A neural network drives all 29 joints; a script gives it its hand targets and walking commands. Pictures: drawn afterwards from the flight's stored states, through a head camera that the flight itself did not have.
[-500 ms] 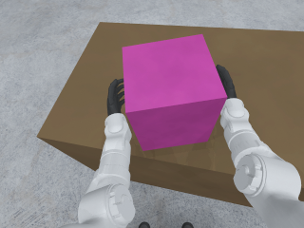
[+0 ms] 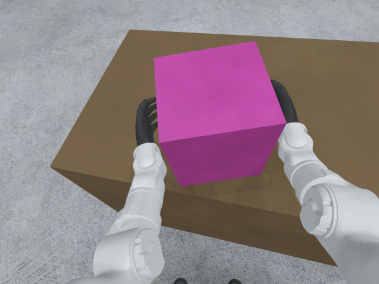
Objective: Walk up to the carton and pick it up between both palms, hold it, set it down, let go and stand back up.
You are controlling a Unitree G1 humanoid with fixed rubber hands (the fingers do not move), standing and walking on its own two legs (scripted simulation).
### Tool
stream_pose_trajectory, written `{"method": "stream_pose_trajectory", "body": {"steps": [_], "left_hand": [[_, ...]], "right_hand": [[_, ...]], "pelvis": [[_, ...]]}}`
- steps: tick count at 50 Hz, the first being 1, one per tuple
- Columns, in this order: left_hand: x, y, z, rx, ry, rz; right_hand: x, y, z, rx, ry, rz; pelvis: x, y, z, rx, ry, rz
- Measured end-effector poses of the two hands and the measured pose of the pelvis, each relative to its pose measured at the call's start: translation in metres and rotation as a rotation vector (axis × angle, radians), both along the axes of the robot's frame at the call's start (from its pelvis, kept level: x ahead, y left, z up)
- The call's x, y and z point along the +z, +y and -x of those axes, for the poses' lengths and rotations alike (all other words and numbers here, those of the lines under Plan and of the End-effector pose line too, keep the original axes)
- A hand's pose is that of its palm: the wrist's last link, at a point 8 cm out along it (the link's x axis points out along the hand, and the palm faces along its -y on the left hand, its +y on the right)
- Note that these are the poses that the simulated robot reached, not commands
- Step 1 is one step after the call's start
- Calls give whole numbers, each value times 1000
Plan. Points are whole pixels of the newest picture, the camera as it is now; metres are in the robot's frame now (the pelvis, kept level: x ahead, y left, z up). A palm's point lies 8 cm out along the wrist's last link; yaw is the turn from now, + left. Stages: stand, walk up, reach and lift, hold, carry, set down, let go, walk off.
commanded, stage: reach and lift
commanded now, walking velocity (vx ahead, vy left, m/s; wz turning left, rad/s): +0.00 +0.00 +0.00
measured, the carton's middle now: (212, 122) +0.46 +0.04 +0.02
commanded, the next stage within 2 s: none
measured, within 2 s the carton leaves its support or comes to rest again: leaves its support in 0.46 s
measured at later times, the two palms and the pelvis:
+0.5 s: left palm (143, 144) +0.38 +0.18 +0.04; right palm (284, 120) +0.45 -0.10 +0.05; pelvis -0.01 +0.00 -0.01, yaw +1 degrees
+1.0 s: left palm (122, 116) +0.38 +0.20 +0.14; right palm (295, 87) +0.44 -0.10 +0.16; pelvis +0.00 +0.00 +0.01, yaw +4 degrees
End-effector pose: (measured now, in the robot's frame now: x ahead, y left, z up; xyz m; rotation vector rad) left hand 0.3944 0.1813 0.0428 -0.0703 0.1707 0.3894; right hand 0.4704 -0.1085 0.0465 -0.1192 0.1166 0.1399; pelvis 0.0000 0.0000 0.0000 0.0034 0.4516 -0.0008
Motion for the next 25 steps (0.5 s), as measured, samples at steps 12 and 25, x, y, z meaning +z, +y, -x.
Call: {"method": "stream_pose_trajectory", "body": {"steps": [12,25], "left_hand": [[-2,2,12,5,7,24],[-4,3,16,-1,56,52]], "right_hand": [[3,2,10,5,16,7],[7,4,16,-5,72,17]], "pelvis": [[-3,-4,10,5,9,0],[-6,-5,10,21,6,7]]}}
